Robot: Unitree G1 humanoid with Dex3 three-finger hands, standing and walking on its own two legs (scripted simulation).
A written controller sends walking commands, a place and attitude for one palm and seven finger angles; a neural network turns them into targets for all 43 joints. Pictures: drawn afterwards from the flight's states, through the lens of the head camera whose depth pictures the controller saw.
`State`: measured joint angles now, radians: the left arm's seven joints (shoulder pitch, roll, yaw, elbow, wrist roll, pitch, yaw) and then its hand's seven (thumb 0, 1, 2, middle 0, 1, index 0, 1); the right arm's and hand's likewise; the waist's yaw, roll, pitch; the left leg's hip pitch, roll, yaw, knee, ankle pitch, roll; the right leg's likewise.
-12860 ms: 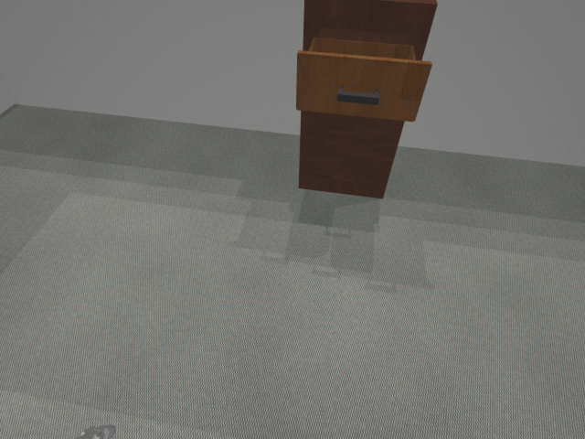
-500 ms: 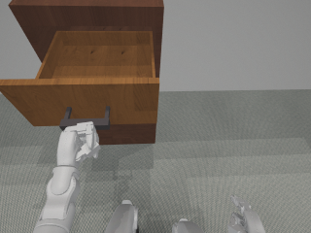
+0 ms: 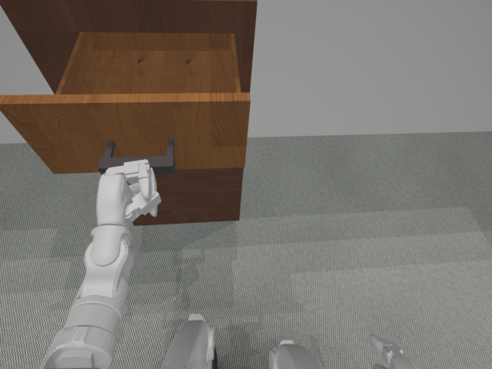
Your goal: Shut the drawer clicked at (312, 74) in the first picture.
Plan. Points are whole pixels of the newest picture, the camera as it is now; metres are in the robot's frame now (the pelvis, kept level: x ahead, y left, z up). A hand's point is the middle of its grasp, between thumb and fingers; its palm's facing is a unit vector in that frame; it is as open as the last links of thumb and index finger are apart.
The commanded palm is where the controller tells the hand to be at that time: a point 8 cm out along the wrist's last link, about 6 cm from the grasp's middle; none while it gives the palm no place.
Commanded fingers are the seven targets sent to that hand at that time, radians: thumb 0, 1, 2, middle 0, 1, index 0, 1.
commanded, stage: push the drawer shut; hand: left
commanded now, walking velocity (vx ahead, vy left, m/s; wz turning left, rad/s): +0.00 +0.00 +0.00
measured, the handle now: (139, 155) +0.45 +0.20 +0.05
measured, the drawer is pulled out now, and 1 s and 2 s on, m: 0.18 0.05 0.00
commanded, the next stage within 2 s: pull the fist back off the drawer in 1.70 s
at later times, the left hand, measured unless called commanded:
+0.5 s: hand (160, 161) +0.44 +0.16 +0.04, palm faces +0.12 -0.99 -0.04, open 2.9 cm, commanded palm +0.44 +0.20 +0.05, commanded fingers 0.00 0.90 0.90 -1.40 -1.60 -1.40 -1.60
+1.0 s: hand (159, 131) +0.51 +0.18 +0.04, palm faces +0.11 -0.99 -0.02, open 2.9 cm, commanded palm +0.50 +0.21 +0.05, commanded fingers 0.00 0.90 0.90 -1.40 -1.60 -1.40 -1.60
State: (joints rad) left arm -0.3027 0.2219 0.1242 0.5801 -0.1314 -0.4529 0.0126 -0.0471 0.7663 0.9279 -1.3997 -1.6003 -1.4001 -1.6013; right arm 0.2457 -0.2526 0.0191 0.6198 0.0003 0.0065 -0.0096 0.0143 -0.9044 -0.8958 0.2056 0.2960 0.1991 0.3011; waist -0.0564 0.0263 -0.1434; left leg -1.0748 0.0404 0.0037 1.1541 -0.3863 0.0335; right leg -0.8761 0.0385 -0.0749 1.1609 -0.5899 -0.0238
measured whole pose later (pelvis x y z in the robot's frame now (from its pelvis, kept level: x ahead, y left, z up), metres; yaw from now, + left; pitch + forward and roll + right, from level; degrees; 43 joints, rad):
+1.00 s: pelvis +0.01 +0.00 -0.01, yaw -2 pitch +23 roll -5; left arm -0.84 0.44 0.38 1.14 -0.06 -0.46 -0.08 -0.03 0.75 0.91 -1.40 -1.60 -1.40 -1.60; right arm 0.36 -0.26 0.03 0.66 -0.03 0.08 0.02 0.01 -0.91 -0.90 0.21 0.30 0.20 0.30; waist -0.16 0.04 -0.14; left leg -1.22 0.08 -0.01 1.22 -0.41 0.03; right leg -1.02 0.08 -0.08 1.21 -0.60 -0.03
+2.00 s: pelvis -0.03 +0.01 -0.05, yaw -4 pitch +29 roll -9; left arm -1.25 0.68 0.35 1.33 0.06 -0.31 -0.05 -0.03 0.57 0.92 -1.40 -1.60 -1.40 -1.60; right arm 0.40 -0.27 0.09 0.66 -0.07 0.01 0.01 0.01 -0.90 -0.90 0.21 0.30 0.20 0.30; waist -0.27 0.04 -0.11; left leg -1.47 0.07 -0.06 1.32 -0.36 0.05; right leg -1.24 0.08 -0.13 1.29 -0.56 -0.02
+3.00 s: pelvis +0.05 +0.00 +0.04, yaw +0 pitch +15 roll -3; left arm -0.31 0.31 0.25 0.50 -0.20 -0.29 -0.09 0.01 0.90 0.90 -1.40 -1.60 -1.40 -1.60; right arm 0.29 -0.27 0.01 0.57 0.04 0.06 0.01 0.01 -0.91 -0.90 0.20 0.30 0.20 0.30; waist -0.06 0.03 -0.13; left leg -0.84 0.04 0.00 0.97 -0.40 0.03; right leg -0.62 0.06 -0.05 0.90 -0.54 -0.02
